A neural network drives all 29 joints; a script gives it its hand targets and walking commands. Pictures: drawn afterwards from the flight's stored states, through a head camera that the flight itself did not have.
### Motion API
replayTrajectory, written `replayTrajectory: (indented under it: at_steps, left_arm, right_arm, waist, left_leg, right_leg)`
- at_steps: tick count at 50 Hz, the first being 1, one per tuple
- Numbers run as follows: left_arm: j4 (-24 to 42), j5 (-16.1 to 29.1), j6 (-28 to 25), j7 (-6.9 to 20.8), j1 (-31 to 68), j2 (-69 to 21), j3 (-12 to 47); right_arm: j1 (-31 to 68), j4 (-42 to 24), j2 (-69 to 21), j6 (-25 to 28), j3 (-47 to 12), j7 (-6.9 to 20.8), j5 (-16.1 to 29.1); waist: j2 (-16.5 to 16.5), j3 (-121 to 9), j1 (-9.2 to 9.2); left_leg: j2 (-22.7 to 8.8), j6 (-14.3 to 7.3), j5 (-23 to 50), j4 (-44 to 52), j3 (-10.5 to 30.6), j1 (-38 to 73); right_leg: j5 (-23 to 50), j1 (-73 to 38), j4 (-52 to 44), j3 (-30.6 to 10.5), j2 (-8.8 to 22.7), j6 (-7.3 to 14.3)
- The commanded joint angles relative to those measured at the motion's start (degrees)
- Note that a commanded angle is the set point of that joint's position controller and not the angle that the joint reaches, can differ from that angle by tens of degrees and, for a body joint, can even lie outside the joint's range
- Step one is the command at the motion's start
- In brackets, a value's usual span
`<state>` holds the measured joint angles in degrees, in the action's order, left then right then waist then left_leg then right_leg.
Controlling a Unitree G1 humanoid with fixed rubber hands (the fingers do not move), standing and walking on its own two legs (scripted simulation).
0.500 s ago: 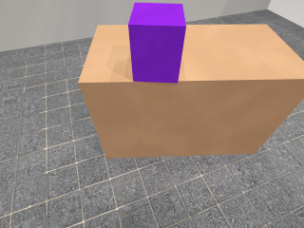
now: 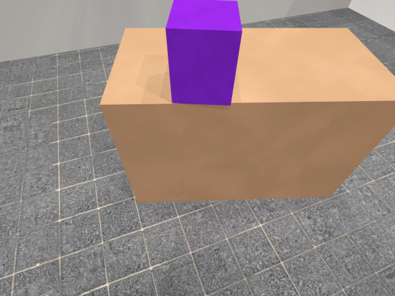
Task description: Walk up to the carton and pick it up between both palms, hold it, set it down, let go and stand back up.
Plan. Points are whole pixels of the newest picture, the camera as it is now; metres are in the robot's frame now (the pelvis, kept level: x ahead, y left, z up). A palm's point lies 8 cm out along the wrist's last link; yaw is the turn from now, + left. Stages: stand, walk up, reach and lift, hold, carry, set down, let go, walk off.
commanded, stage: stand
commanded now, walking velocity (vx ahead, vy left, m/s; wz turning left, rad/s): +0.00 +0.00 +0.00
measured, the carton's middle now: (203, 54) +0.80 +0.00 +0.06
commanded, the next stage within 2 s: walk up in 0.14 s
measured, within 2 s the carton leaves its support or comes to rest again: neither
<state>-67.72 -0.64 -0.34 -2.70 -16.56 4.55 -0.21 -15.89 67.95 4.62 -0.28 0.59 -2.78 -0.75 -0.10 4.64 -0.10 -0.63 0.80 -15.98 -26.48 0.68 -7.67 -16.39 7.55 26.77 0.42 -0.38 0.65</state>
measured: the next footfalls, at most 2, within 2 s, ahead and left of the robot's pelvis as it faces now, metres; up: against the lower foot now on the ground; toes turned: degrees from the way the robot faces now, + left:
right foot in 0.84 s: +0.28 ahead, -0.11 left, +0.00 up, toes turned -7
left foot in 1.22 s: +0.36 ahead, +0.14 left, +0.00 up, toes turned +5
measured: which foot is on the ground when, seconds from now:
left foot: down 0.00-0.90, up 0.92-1.00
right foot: down 0.00-0.56, up 0.58-0.82, down 0.84-1.00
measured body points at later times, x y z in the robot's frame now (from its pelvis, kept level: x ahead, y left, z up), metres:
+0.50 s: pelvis +0.03 +0.00 -0.02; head +0.03 +0.00 +0.43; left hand -0.01 +0.22 -0.17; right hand +0.00 -0.21 -0.18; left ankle +0.00 +0.12 -0.73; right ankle -0.02 -0.11 -0.74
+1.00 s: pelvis +0.17 -0.01 -0.04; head +0.19 -0.03 +0.41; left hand +0.28 +0.24 -0.16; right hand +0.16 -0.26 -0.19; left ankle +0.07 +0.10 -0.64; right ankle +0.24 -0.11 -0.74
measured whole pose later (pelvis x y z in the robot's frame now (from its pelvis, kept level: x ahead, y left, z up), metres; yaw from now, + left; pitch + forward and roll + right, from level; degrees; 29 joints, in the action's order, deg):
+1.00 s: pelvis +0.17 -0.01 -0.04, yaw -1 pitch -5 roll -1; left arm -45.6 -2.1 -2.7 -0.6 -12.5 11.6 -1.6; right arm -22.6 49.9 13.2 0.1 2.6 0.1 -2.3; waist -3.3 8.5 0.3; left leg -0.2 -0.9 -29.2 -79.3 1.2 -19.8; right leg -19.1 23.3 46.9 7.4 0.3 4.1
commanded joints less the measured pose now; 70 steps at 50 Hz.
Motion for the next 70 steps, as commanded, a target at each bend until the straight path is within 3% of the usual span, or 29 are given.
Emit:
replayTrajectory:
  at_steps: [1,16,17,18,21,23,26,27,28,29,31,33,37,40,42,43,44,45,46,47,50,54,57,60,61,62,63,64,70]
  left_arm:
    - [0.7,-0.2,-0.6,-0.2,-5.1,4.9,-1.0]
    - [1.0,0.1,-0.6,-0.2,-5.8,5.0,-0.8]
    - [3.8,-0.7,-1.6,-0.1,-9.3,9.6,-3.4]
    - [4.1,-1.1,-1.8,0.0,-8.1,10.9,-4.4]
    - [5.1,-1.2,-1.8,0.3,-10.9,11.8,-4.9]
    - [6.2,-2.0,-2.1,0.1,-9.7,13.6,-5.4]
    - [8.1,-1.8,-1.8,0.9,-4.8,12.8,-4.3]
    - [10.5,-1.5,-1.8,1.4,-0.4,9.9,-3.1]
    - [13.7,-1.0,-1.9,1.9,1.9,5.8,-2.3]
    - [15.0,-2.4,-1.2,1.4,1.3,7.9,-3.1]
    - [14.9,-2.4,-0.7,1.3,1.2,9.6,-3.0]
    - [16.1,-1.8,-1.0,1.8,1.4,8.7,-2.6]
    - [21.0,-0.7,-1.2,3.2,4.5,8.9,-2.4]
    - [20.9,-1.0,-2.1,3.9,-1.7,9.6,-3.0]
    - [17.9,-1.9,-2.9,3.8,-13.9,13.5,-5.1]
    - [17.4,-3.0,-3.2,3.3,-18.9,17.7,-6.5]
    - [18.8,-2.5,-3.2,2.7,-21.5,23.6,-7.6]
    - [19.6,-1.4,-2.7,2.0,-17.2,23.9,-7.4]
    - [22.0,-0.8,-2.4,1.4,-11.9,22.2,-6.6]
    - [23.9,-1.0,-2.3,1.0,-7.5,21.8,-6.0]
    - [25.3,-1.5,-3.2,1.3,-2.3,19.0,-4.9]
    - [25.3,-1.9,-4.5,1.6,-1.9,19.8,-4.5]
    - [24.9,-1.8,-4.0,1.8,-0.9,21.2,-4.5]
    - [25.7,-1.2,-2.0,3.2,1.2,18.2,-3.4]
    - [27.0,-1.2,-1.5,3.7,1.3,15.1,-2.1]
    - [29.5,-0.8,-0.6,4.4,1.5,13.6,-1.7]
    - [30.0,-1.9,0.9,4.5,1.2,18.1,-3.4]
    - [29.1,-1.9,1.6,5.0,0.5,20.1,-3.5]
    - [27.7,-1.6,1.0,5.8,-5.0,18.1,-4.4]
  right_arm:
    - [-5.6,-0.3,4.4,0.6,0.7,-0.2,-0.1]
    - [-6.1,-0.6,4.3,0.7,0.4,-0.2,-0.1]
    - [-9.0,-4.0,8.5,1.9,2.8,0.0,-0.9]
    - [-7.8,-4.7,9.4,2.3,3.7,0.2,-1.2]
    - [-4.9,-9.2,4.7,2.8,3.1,1.0,-1.8]
    - [-4.6,-12.1,4.0,3.2,3.0,1.4,-2.6]
    - [-11.2,-12.9,5.7,4.7,4.3,1.8,-2.4]
    - [-19.2,-11.5,8.1,5.3,5.2,1.7,-2.8]
    - [-25.6,-9.6,15.3,5.5,6.9,1.3,-2.5]
    - [-26.0,-8.3,17.6,4.8,6.8,0.8,-2.5]
    - [-20.0,-11.8,13.8,4.6,5.1,0.1,-2.7]
    - [-17.1,-13.8,12.9,4.7,4.1,-0.2,-3.6]
    - [-12.1,-15.8,14.2,4.7,3.5,-0.1,-3.2]
    - [-9.7,-17.5,17.3,4.4,4.1,0.4,-2.4]
    - [-9.3,-19.2,16.9,4.5,3.5,1.4,-1.4]
    - [-12.7,-20.2,14.6,4.6,2.7,1.9,-1.0]
    - [-15.8,-22.3,12.2,4.0,2.1,2.2,0.1]
    - [-15.1,-23.1,15.3,2.4,3.3,2.1,-0.7]
    - [-12.2,-23.5,17.1,1.5,3.9,2.3,-1.5]
    - [-11.3,-23.7,14.6,1.5,3.3,2.8,-1.4]
    - [-11.2,-25.2,12.9,2.0,3.5,3.5,-1.8]
    - [-8.4,-28.5,13.2,2.1,4.2,4.5,-1.4]
    - [-7.9,-30.1,12.6,3.0,4.6,5.1,-1.1]
    - [-19.1,-27.8,15.3,4.2,6.7,4.5,-1.9]
    - [-23.4,-27.3,18.9,4.2,7.7,3.8,-2.3]
    - [-22.4,-29.4,26.1,4.1,8.9,2.6,-2.2]
    - [-16.4,-29.4,26.8,3.3,8.6,1.3,-1.5]
    - [-12.4,-30.6,24.6,3.5,7.9,0.6,-1.1]
    - [-4.6,-31.0,21.6,5.4,5.4,1.0,-2.6]
  waist:
    - [0.0,1.2,0.16]
    - [-0.3,2.8,-0.25]
    - [0.6,-2.6,-0.14]
    - [1.0,1.8,-0.31]
    - [7.6,9.9,-2.49]
    - [8.5,12.0,-2.53]
    - [5.9,8.3,2.09]
    - [-1.2,6.8,6.18]
    - [-15.2,5.6,8.06]
    - [-11.7,8.4,6.95]
    - [-2.6,12.4,4.94]
    - [-4.9,10.3,3.68]
    - [-7.0,11.3,1.85]
    - [-8.4,3.8,-1.06]
    - [0.7,-2.1,-6.75]
    - [9.5,-7.8,-8.47]
    - [21.4,-13.2,-9.45]
    - [14.1,-11.4,-7.72]
    - [7.0,-5.5,-6.19]
    - [5.5,0.3,-5.16]
    - [3.8,4.3,-1.71]
    - [5.6,1.8,-1.46]
    - [6.1,-0.6,-0.53]
    - [-1.7,-4.1,5.51]
    - [-11.1,-4.7,8.27]
    - [-21.1,-2.3,9.24]
    - [-11.8,4.0,6.41]
    - [-6.8,6.9,4.73]
    - [-9.5,4.2,1.29]
  left_leg:
    - [-3.7,-2.1,12.0,4.9,2.7,-0.9]
    - [-3.8,-2.0,12.6,5.2,2.5,-2.2]
    - [-1.7,-3.8,-12.5,0.6,1.1,-0.7]
    - [-1.9,-4.2,-21.2,-1.0,2.5,-6.1]
    - [1.3,-1.9,-14.6,-13.8,-3.7,-20.7]
    - [-1.9,-1.1,-11.5,-18.0,-2.6,-24.0]
    - [-1.5,-2.3,-7.2,-5.6,-1.3,-6.1]
    - [-3.8,-4.1,-8.9,3.4,5.9,7.4]
    - [-16.3,-7.8,-17.0,15.3,28.9,12.1]
    - [-24.2,-13.2,-9.3,17.9,40.6,9.8]
    - [-23.3,-16.3,14.2,11.2,28.6,8.8]
    - [-20.3,-16.1,27.6,8.1,18.4,7.1]
    - [-16.6,-14.7,25.4,7.5,10.3,2.7]
    - [-14.0,-12.7,21.4,1.4,4.4,-4.7]
    - [-9.6,-9.2,18.1,-13.9,1.1,-14.4]
    - [-5.0,-6.3,13.3,-28.0,-3.4,-19.2]
    - [5.2,-2.5,-10.9,-47.7,-6.4,-24.2]
    - [3.8,-1.9,-20.2,-55.3,0.2,-26.7]
    - [0.6,-1.9,-15.6,-59.5,3.3,-29.9]
    - [-0.8,-1.8,-12.9,-61.1,2.8,-32.0]
    - [-3.7,-1.4,-10.8,-53.4,4.9,-26.5]
    - [-6.0,-1.1,-12.6,-35.6,3.8,-23.9]
    - [-5.3,-1.8,-7.9,-21.3,0.5,-14.4]
    - [1.5,-3.4,0.6,-12.5,-5.2,10.4]
    - [-4.2,-6.6,-16.3,-6.4,6.6,13.1]
    - [-21.9,-14.7,-47.8,15.4,41.2,2.9]
    - [-27.2,-19.4,-54.3,21.0,51.6,-4.8]
    - [-25.5,-18.8,-48.0,19.1,44.8,-5.1]
    - [-19.6,-16.1,-19.6,12.7,20.9,-8.9]
  right_leg:
    - [12.6,2.8,-6.0,-4.0,4.7,1.4]
    - [12.9,2.6,-6.1,-4.1,4.7,1.4]
    - [-13.3,2.0,-3.4,-5.2,3.8,2.7]
    - [-23.6,5.0,-4.5,-8.8,5.1,3.9]
    - [-34.3,3.8,-13.9,-23.1,14.7,9.9]
    - [-27.9,4.0,-14.8,-27.9,20.2,13.8]
    - [-15.0,14.4,-2.3,-17.5,14.1,9.5]
    - [-11.1,26.2,10.7,-8.1,7.8,4.6]
    - [-13.1,35.0,32.5,2.9,-1.6,-0.4]
    - [-16.9,39.0,39.3,0.3,-0.1,-1.8]
    - [-12.5,40.7,47.3,-2.2,4.0,-2.5]
    - [-11.6,37.3,45.7,-2.4,4.9,-2.3]
    - [-8.4,31.0,26.5,-1.0,6.9,-1.5]
    - [-0.5,11.9,14.5,4.3,3.6,0.3]
    - [10.0,-9.1,8.8,7.4,-1.0,2.3]
    - [6.3,-17.4,7.8,0.1,4.0,5.2]
    - [-7.7,-18.3,-4.9,-29.2,19.9,14.4]
    - [-20.7,-12.5,-13.5,-44.1,26.5,20.2]
    - [-26.6,-7.5,-14.9,-42.5,27.0,18.7]
    - [-20.7,-3.4,-13.4,-36.0,26.1,17.9]
    - [-8.9,9.0,-11.9,-21.8,22.6,16.3]
    - [-0.5,8.7,-9.8,-15.2,21.7,15.8]
    - [-4.3,13.2,-6.6,-9.2,18.7,13.6]
    - [-25.6,30.7,7.1,0.1,11.3,7.2]
    - [-31.2,38.4,21.4,5.6,6.1,3.4]
    - [-25.3,41.1,43.1,6.4,-1.4,0.2]
    - [-20.5,40.0,49.0,-1.7,3.5,-0.6]
    - [-14.2,40.5,51.0,-2.9,5.1,-1.6]
    - [-8.0,30.3,41.1,-5.3,7.0,-2.9]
